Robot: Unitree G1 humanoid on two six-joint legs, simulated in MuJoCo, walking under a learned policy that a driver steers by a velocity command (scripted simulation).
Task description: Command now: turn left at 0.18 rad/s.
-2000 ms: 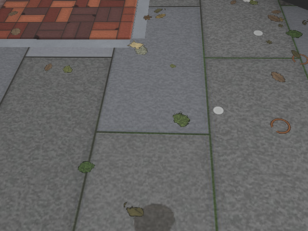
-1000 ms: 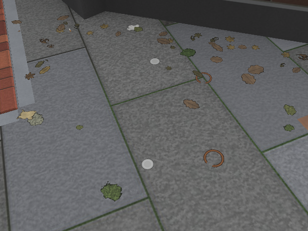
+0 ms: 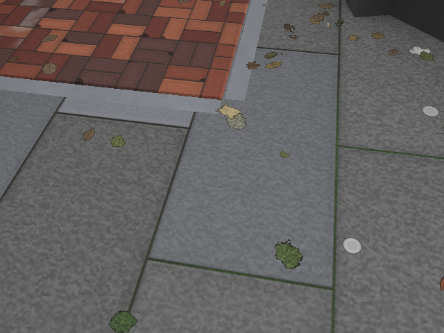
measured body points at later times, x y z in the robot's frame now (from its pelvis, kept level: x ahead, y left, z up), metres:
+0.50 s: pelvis +0.00 +0.01 +0.00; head +0.00 +0.01 +0.45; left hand +0.05 +0.27 -0.14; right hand +0.09 -0.24 -0.13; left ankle -0.02 +0.11 -0.74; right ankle +0.01 -0.11 -0.74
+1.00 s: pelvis +0.00 +0.00 +0.00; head +0.00 +0.00 +0.45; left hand +0.01 +0.24 -0.15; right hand +0.01 -0.23 -0.15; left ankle -0.02 +0.11 -0.74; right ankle +0.01 -0.11 -0.74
